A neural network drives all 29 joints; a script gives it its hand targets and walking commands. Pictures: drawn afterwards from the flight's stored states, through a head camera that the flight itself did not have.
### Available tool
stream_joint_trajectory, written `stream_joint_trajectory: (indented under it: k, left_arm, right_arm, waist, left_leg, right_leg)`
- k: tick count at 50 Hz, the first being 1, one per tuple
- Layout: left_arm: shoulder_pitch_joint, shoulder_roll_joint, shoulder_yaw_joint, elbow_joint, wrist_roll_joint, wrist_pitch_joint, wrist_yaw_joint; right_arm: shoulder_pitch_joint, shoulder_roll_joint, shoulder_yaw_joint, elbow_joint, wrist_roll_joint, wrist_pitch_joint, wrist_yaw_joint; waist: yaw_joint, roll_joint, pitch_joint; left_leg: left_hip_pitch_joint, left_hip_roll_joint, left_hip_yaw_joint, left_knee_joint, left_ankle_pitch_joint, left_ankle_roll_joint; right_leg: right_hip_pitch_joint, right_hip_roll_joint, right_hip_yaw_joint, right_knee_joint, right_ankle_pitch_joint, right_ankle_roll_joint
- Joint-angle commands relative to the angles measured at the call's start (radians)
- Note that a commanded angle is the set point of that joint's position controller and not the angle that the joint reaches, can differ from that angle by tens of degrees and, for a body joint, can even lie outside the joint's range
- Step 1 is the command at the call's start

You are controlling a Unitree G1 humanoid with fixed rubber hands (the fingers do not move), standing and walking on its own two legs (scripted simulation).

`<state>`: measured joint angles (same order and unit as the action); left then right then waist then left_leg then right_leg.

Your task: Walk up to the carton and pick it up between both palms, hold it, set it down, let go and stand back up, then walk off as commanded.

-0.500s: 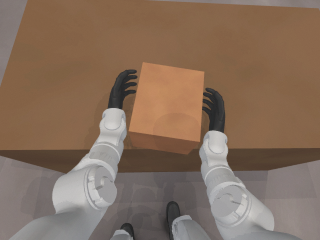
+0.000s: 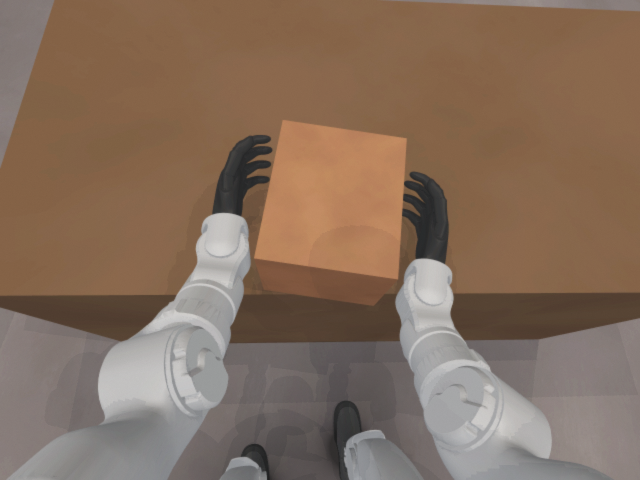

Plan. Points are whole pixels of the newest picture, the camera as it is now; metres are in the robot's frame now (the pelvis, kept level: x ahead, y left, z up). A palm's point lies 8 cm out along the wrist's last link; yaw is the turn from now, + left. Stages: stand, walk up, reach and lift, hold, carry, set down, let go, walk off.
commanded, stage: reach and lift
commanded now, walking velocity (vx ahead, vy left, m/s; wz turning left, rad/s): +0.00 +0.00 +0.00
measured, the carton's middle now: (331, 218) +0.45 -0.06 -0.07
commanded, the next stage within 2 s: none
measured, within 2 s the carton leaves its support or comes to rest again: leaves its support in 1.06 s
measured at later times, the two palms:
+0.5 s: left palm (230, 205) +0.46 +0.07 -0.02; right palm (427, 247) +0.39 -0.17 -0.03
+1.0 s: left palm (222, 222) +0.43 +0.08 -0.01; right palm (425, 260) +0.37 -0.16 -0.03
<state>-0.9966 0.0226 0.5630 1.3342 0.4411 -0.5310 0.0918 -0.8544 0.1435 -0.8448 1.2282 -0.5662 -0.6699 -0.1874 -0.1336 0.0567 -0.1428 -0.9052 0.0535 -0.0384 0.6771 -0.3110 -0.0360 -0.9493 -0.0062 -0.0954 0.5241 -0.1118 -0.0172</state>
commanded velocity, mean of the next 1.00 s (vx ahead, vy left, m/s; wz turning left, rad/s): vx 0.00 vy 0.00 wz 0.00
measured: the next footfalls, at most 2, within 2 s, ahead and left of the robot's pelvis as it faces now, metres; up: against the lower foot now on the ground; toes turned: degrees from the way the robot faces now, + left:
none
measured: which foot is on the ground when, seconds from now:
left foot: down 0.00-1.00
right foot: down 0.00-1.00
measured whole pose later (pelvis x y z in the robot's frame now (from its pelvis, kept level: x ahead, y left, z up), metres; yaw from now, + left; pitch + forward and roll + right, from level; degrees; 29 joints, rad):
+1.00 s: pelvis -0.02 +0.00 +0.00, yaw +1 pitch +30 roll -3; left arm -1.02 0.07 0.22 1.55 0.11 -0.58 0.16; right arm -0.83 0.07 -0.60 1.35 -0.33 -0.60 -0.20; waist -0.14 0.07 -0.21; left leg -0.94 0.05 -0.07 0.69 -0.28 -0.04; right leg -0.94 -0.01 -0.13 0.48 -0.07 -0.02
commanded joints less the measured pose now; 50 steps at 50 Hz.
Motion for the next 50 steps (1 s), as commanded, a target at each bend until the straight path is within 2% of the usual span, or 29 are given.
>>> stream_joint_trajectory:
  k: [1,3,4,5,11,12,13,14,16,18,19,23,24,25,26,27,28,29,30,32,33,35,37,39,44,45,47,49,50]
  left_arm:
    - [-0.332,-0.564,-0.228,0.118,0.109,-0.029,-0.125]
    - [-0.343,-0.57,-0.246,0.12,0.099,-0.036,-0.129]
    - [-0.327,-0.566,-0.218,0.17,0.113,-0.026,-0.131]
    - [-0.329,-0.595,-0.269,0.146,0.093,-0.034,-0.121]
    - [-0.333,-0.546,-0.258,0.206,0.067,-0.053,-0.128]
    - [-0.332,-0.584,-0.291,0.174,0.049,-0.063,-0.124]
    - [-0.363,-0.555,-0.258,0.186,0.07,-0.066,-0.127]
    - [-0.337,-0.563,-0.263,0.216,0.065,-0.063,-0.129]
    - [-0.343,-0.573,-0.298,0.204,0.053,-0.076,-0.125]
    - [-0.343,-0.589,-0.326,0.183,0.05,-0.085,-0.121]
    - [-0.317,-0.582,-0.321,0.211,0.053,-0.079,-0.119]
    - [-0.315,-0.595,-0.345,0.232,0.024,-0.086,-0.117]
    - [-0.325,-0.583,-0.344,0.232,0.018,-0.083,-0.118]
    - [-0.34,-0.608,-0.368,0.207,-0.004,-0.087,-0.114]
    - [-0.366,-0.589,-0.378,0.211,-0.011,-0.089,-0.114]
    - [-0.347,-0.58,-0.36,0.244,0.001,-0.086,-0.117]
    - [-0.335,-0.603,-0.392,0.223,-0.016,-0.087,-0.113]
    - [-0.373,-0.61,-0.402,0.207,-0.025,-0.082,-0.11]
    - [-0.359,-0.618,-0.417,0.195,-0.041,-0.09,-0.111]
    - [-0.376,-0.59,-0.395,0.235,-0.033,-0.08,-0.119]
    - [-0.393,-0.606,-0.418,0.241,-0.058,-0.079,-0.119]
    - [-0.374,-0.602,-0.431,0.239,-0.073,-0.081,-0.112]
    - [-0.474,-0.618,-0.475,0.174,-0.1,-0.085,-0.106]
    - [-0.433,-0.61,-0.464,0.211,-0.104,-0.076,-0.11]
    - [-0.459,-0.638,-0.484,0.218,-0.132,-0.066,-0.11]
    - [-0.442,-0.652,-0.508,0.221,-0.154,-0.07,-0.109]
    - [-0.476,-0.664,-0.548,0.167,-0.185,-0.077,-0.102]
    - [-0.497,-0.685,-0.578,0.149,-0.224,-0.078,-0.094]
    - [-0.524,-0.687,-0.606,0.14,-0.237,-0.078,-0.093]
  right_arm:
    - [-0.368,0.528,0.301,0.22,-0.151,-0.016,0.161]
    - [-0.351,0.534,0.296,0.246,-0.151,-0.021,0.156]
    - [-0.358,0.508,0.286,0.27,-0.147,-0.016,0.159]
    - [-0.349,0.53,0.29,0.261,-0.152,-0.023,0.158]
    - [-0.378,0.51,0.343,0.276,-0.104,-0.03,0.162]
    - [-0.376,0.529,0.359,0.267,-0.098,-0.046,0.161]
    - [-0.4,0.525,0.347,0.275,-0.102,-0.036,0.161]
    - [-0.386,0.524,0.355,0.271,-0.103,-0.038,0.158]
    - [-0.395,0.526,0.371,0.258,-0.092,-0.046,0.156]
    - [-0.371,0.528,0.379,0.293,-0.077,-0.05,0.162]
    - [-0.357,0.501,0.382,0.309,-0.072,-0.05,0.162]
    - [-0.376,0.491,0.407,0.354,-0.049,-0.056,0.162]
    - [-0.38,0.49,0.406,0.314,-0.044,-0.051,0.163]
    - [-0.374,0.503,0.407,0.323,-0.034,-0.053,0.159]
    - [-0.389,0.501,0.403,0.343,-0.039,-0.052,0.16]
    - [-0.398,0.492,0.413,0.339,-0.023,-0.051,0.159]
    - [-0.4,0.477,0.422,0.332,-0.011,-0.051,0.156]
    - [-0.433,0.502,0.433,0.312,0.002,-0.043,0.16]
    - [-0.405,0.493,0.44,0.307,-0.01,-0.041,0.158]
    - [-0.47,0.479,0.435,0.289,-0.005,-0.029,0.158]
    - [-0.472,0.466,0.446,0.27,0.001,-0.027,0.159]
    - [-0.443,0.48,0.446,0.274,0.002,-0.012,0.162]
    - [-0.499,0.494,0.441,0.264,0.011,0.0,0.157]
    - [-0.49,0.494,0.453,0.249,0.025,0.013,0.157]
    - [-0.544,0.485,0.487,0.185,0.05,0.042,0.161]
    - [-0.526,0.496,0.507,0.181,0.059,0.048,0.162]
    - [-0.549,0.518,0.537,0.155,0.084,0.058,0.162]
    - [-0.551,0.528,0.55,0.147,0.103,0.08,0.157]
    - [-0.569,0.537,0.576,0.148,0.128,0.087,0.158]
  waist:
    - [-0.019,0.038,-0.673]
    - [-0.034,0.072,-0.686]
    - [-0.023,0.08,-0.625]
    - [-0.037,0.107,-0.688]
    - [-0.007,0.056,-0.672]
    - [-0.023,0.042,-0.714]
    - [-0.016,0.062,-0.675]
    - [-0.013,0.04,-0.668]
    - [-0.011,0.046,-0.713]
    - [-0.027,0.104,-0.723]
    - [-0.015,0.113,-0.706]
    - [-0.021,0.106,-0.724]
    - [-0.003,0.095,-0.729]
    - [-0.035,0.105,-0.736]
    - [-0.035,0.104,-0.726]
    - [-0.002,0.115,-0.7]
    - [-0.027,0.102,-0.712]
    - [-0.016,0.104,-0.748]
    - [-0.032,0.095,-0.761]
    - [-0.004,0.078,-0.728]
    - [-0.028,0.071,-0.756]
    - [-0.037,0.08,-0.752]
    - [-0.046,0.071,-0.779]
    - [-0.028,0.072,-0.762]
    - [-0.036,0.105,-0.799]
    - [-0.058,0.113,-0.807]
    - [-0.048,0.116,-0.851]
    - [-0.071,0.113,-0.877]
    - [-0.053,0.134,-0.896]
  left_leg:
    - [0.141,-0.058,0.101,-0.048,0.331,-0.023]
    - [0.161,-0.057,0.107,-0.059,0.295,-0.022]
    - [0.136,-0.062,0.105,-0.075,0.279,-0.024]
    - [0.179,-0.057,0.099,-0.064,0.341,-0.04]
    - [0.112,-0.056,0.098,-0.062,0.316,-0.031]
    - [0.138,-0.059,0.099,-0.054,0.35,-0.033]
    - [0.104,-0.059,0.095,-0.061,0.305,-0.029]
    - [0.073,-0.067,0.099,-0.067,0.264,-0.021]
    - [0.097,-0.061,0.093,-0.054,0.322,-0.032]
    - [0.171,-0.056,0.08,-0.044,0.403,-0.052]
    - [0.205,-0.047,0.082,-0.033,0.459,-0.059]
    - [0.189,-0.056,0.077,-0.024,0.448,-0.066]
    - [0.162,-0.053,0.085,-0.037,0.42,-0.059]
    - [0.156,-0.055,0.073,-0.042,0.4,-0.061]
    - [0.183,-0.058,0.075,-0.033,0.396,-0.061]
    - [0.184,-0.055,0.075,-0.042,0.38,-0.055]
    - [0.206,-0.059,0.072,-0.047,0.378,-0.059]
    - [0.19,-0.06,0.073,-0.042,0.389,-0.062]
    - [0.173,-0.062,0.066,-0.04,0.388,-0.064]
    - [0.142,-0.066,0.077,-0.057,0.293,-0.048]
    - [0.135,-0.065,0.077,-0.069,0.276,-0.047]
    - [0.126,-0.069,0.068,-0.066,0.242,-0.052]
    - [0.151,-0.068,0.062,-0.057,0.236,-0.052]
    - [0.15,-0.074,0.067,-0.056,0.233,-0.047]
    - [0.144,-0.077,0.06,-0.062,0.184,-0.047]
    - [0.163,-0.078,0.051,-0.059,0.208,-0.053]
    - [0.174,-0.083,0.048,-0.039,0.233,-0.059]
    - [0.21,-0.077,0.024,-0.029,0.263,-0.063]
    - [0.24,-0.082,0.027,-0.01,0.313,-0.072]
  right_leg:
    - [0.699,0.03,-0.051,0.078,0.514,0.001]
    - [0.715,0.035,-0.054,0.056,0.484,-0.001]
    - [0.695,0.027,-0.058,0.047,0.456,0.001]
    - [0.68,0.039,-0.06,0.046,0.49,-0.006]
    - [0.718,0.032,-0.038,0.056,0.551,-0.007]
    - [0.743,0.033,-0.042,0.061,0.592,-0.004]
    - [0.754,0.025,-0.033,0.066,0.591,-0.006]
    - [0.763,0.027,-0.039,0.068,0.586,0.002]
    - [0.739,0.031,-0.031,0.074,0.606,-0.006]
    - [0.717,0.039,-0.048,0.063,0.617,-0.013]
    - [0.677,0.051,-0.052,0.054,0.597,-0.018]
    - [0.68,0.049,-0.048,0.059,0.628,-0.02]
    - [0.676,0.046,-0.042,0.045,0.606,-0.026]
    - [0.728,0.04,-0.043,0.051,0.64,-0.019]
    - [0.684,0.045,-0.051,0.048,0.594,-0.016]
    - [0.679,0.046,-0.05,0.035,0.56,-0.026]
    - [0.678,0.048,-0.054,0.029,0.563,-0.022]
    - [0.698,0.045,-0.047,0.041,0.596,-0.026]
    - [0.714,0.044,-0.042,0.051,0.615,-0.024]
    - [0.706,0.04,-0.038,0.032,0.529,-0.02]
    - [0.721,0.037,-0.044,0.029,0.535,-0.021]
    - [0.709,0.04,-0.04,0.041,0.516,-0.025]
    - [0.682,0.044,-0.043,0.039,0.48,-0.024]
    - [0.681,0.039,-0.042,0.039,0.47,-0.023]
    - [0.686,0.037,-0.037,0.042,0.438,-0.025]
    - [0.681,0.035,-0.039,0.033,0.452,-0.021]
    - [0.674,0.038,-0.034,0.05,0.474,-0.025]
    - [0.649,0.047,-0.045,0.054,0.462,-0.021]
    - [0.633,0.048,-0.044,0.064,0.461,-0.023]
